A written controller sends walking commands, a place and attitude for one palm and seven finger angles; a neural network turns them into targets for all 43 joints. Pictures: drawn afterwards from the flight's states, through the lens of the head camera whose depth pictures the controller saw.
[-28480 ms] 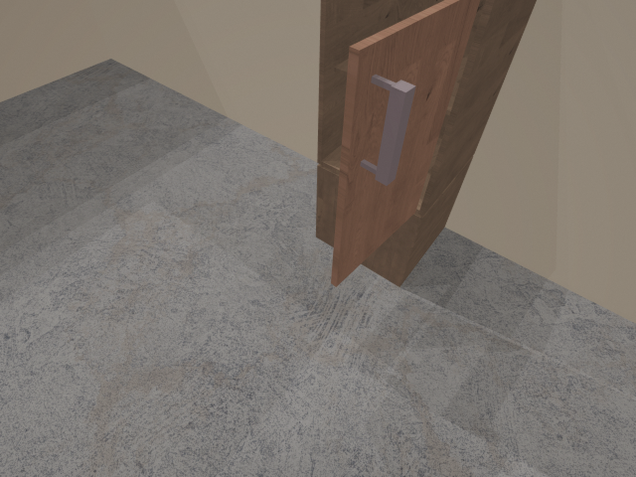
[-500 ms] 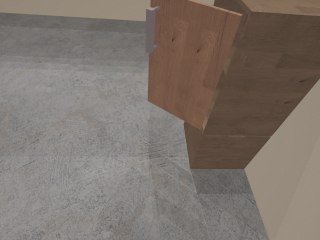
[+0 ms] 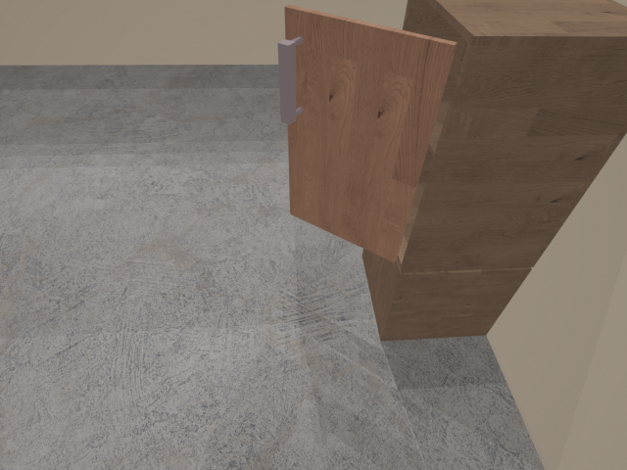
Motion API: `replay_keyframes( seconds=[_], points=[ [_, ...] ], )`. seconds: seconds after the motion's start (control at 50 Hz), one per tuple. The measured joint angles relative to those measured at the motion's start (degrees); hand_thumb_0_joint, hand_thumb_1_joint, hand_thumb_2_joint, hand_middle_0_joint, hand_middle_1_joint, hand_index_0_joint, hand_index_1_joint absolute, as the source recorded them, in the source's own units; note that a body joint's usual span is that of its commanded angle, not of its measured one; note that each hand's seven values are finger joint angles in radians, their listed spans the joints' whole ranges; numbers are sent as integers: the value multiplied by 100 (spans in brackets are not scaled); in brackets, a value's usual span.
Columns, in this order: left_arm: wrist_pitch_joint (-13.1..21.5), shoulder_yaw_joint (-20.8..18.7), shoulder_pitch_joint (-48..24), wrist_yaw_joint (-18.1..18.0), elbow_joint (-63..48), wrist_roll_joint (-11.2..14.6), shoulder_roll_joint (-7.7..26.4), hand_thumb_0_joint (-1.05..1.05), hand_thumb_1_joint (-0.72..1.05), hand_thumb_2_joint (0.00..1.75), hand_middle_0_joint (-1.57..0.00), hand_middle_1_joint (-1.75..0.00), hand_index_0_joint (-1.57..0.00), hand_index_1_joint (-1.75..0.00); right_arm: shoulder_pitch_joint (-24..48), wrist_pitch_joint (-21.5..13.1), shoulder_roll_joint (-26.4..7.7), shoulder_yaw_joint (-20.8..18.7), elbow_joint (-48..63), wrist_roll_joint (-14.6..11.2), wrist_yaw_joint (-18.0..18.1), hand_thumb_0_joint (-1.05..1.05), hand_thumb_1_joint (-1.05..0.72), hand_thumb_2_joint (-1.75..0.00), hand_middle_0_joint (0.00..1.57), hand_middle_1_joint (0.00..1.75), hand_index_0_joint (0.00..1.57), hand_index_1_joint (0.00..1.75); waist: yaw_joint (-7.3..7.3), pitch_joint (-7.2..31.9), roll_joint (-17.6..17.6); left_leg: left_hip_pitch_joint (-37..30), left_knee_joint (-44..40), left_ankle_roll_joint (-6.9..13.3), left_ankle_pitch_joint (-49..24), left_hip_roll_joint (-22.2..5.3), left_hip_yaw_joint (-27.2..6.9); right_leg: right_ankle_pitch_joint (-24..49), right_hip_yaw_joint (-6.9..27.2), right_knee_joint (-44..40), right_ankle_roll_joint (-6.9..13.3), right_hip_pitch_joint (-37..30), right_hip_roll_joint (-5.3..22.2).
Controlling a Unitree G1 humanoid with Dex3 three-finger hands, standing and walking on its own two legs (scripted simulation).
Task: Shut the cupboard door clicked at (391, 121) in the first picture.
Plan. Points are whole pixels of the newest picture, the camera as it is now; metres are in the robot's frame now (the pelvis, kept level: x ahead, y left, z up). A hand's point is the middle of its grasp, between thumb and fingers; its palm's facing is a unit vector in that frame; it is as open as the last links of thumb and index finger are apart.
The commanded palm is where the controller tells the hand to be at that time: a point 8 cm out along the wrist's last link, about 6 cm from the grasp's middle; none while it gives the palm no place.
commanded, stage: let the arm hang, fingers relaxed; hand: left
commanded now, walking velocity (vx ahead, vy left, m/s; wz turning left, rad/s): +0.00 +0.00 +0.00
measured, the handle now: (293, 81) +0.88 +0.09 +0.10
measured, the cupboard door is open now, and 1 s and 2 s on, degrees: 53 53 53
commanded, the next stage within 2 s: look to check the result in 0.20 s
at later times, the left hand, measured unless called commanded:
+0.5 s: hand out of the picture -0.04 +0.16 -0.18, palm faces +0.04 -0.99 -0.17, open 7.4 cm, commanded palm none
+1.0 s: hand out of the picture +0.00 +0.16 -0.18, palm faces +0.06 -0.98 -0.17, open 7.4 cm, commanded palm none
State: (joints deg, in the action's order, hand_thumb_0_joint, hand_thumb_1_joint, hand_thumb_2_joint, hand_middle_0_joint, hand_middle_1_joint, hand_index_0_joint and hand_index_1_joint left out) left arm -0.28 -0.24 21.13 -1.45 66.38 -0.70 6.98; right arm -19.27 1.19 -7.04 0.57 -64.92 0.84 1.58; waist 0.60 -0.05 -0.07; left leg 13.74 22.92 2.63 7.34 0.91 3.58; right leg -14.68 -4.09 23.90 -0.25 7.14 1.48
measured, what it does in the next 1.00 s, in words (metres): stands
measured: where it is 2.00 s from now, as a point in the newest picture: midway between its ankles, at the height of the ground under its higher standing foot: outside the picture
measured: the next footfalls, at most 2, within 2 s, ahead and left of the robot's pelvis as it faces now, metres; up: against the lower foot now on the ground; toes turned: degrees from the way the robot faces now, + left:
right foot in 1.62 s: +0.06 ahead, -0.15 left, +0.00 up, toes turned +25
left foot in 2.00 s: -0.04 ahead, +0.09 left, +0.00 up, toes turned +43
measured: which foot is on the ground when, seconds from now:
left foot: down 0.00-1.00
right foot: down 0.00-1.00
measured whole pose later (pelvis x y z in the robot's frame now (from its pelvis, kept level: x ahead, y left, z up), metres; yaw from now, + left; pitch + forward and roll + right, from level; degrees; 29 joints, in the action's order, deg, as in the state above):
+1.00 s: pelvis +0.02 -0.01 +0.00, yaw +1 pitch -1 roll +0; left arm 0.0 -1.4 18.2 -2.0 64.9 -0.6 7.4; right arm -17.1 1.1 -7.1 0.1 -64.2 0.7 1.5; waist 1.3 -2.3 0.2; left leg 14.7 26.5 2.2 10.5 1.1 2.2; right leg -17.4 -5.4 25.3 -0.1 6.5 1.5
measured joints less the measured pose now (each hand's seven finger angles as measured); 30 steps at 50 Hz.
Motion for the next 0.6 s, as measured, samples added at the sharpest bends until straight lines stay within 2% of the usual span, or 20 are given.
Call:
replay_keyframes(
  seconds=[0.16,0.6],
  points=[
    [31,-14,-46,-23,-3,-6,-102,0,91,90,-20,-30,-20,-30,-19,-18,84,-18,-17,-1,18,0,-91,-90,20,30,20,30,22,-3,27,9,15,-3,16,0,4,-20,5,23,3,14,1],
    [67,-35,-23,-60,39,9,12,0,91,90,-20,-29,-19,-30,125,-42,26,-30,-20,-18,23,0,-91,-90,20,30,20,30,12,-121,14,-34,84,-38,146,-44,19,-80,31,-28,24,-72,-42]
  ],
)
